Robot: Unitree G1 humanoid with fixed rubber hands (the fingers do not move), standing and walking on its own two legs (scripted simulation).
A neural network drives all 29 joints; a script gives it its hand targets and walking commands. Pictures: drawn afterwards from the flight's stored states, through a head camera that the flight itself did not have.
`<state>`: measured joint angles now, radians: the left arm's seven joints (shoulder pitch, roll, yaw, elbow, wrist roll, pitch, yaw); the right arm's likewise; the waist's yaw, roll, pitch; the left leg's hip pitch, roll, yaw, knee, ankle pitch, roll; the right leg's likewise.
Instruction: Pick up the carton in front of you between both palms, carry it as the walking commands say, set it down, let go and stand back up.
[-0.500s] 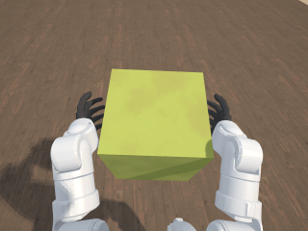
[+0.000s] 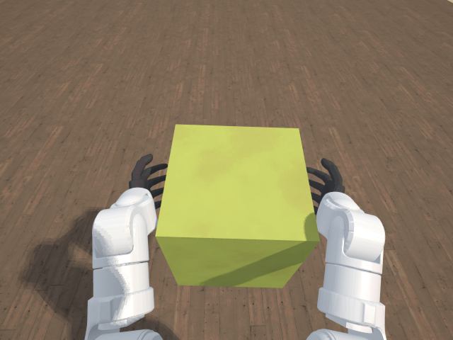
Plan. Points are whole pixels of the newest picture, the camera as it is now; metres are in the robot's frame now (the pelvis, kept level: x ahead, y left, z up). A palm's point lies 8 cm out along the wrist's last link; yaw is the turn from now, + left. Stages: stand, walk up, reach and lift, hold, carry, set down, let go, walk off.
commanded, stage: carry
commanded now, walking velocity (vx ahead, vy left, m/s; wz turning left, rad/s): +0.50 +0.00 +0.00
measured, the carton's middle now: (233, 213) +0.35 +0.00 +0.05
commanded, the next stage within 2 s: none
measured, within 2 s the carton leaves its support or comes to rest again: neither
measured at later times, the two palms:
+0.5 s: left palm (175, 117) +0.59 +0.14 +0.09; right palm (303, 123) +0.58 -0.16 +0.09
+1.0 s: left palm (186, 60) +0.89 +0.15 +0.09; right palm (282, 64) +0.90 -0.15 +0.09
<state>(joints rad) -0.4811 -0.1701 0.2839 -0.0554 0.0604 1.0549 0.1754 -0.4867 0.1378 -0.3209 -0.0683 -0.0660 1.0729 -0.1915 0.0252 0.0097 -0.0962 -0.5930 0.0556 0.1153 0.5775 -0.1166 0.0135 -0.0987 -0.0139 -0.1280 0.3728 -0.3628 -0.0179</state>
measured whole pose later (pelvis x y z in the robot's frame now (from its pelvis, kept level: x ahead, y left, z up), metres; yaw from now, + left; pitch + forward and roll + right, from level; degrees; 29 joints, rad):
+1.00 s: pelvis +0.68 +0.00 -0.01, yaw +0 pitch +3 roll +0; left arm 0.08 -0.14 0.03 -0.52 0.00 1.16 0.16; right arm 0.09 0.14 -0.05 -0.54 -0.02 1.17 -0.16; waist 0.02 0.00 -0.17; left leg -0.56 0.10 0.19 0.50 -0.01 0.01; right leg 0.14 -0.03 -0.19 0.19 -0.38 0.02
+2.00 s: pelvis +1.14 +0.00 +0.00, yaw +0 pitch +4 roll -1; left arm 0.07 -0.13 0.04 -0.51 0.02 1.17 0.15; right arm 0.06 0.13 -0.05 -0.50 -0.02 1.17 -0.15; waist 0.00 0.01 -0.16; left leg -0.17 0.06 0.11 0.51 -0.39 -0.02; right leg -0.33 -0.05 -0.22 0.54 -0.27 -0.04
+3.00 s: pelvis +1.10 +0.01 +0.00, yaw +0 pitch +2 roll +0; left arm -0.11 -0.13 0.11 0.04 0.19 0.81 0.03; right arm -0.12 0.13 -0.12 0.04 -0.19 0.82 -0.04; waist 0.00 0.01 -0.09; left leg -0.20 0.04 0.12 0.49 -0.33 0.00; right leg -0.34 -0.06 -0.21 0.48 -0.18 -0.04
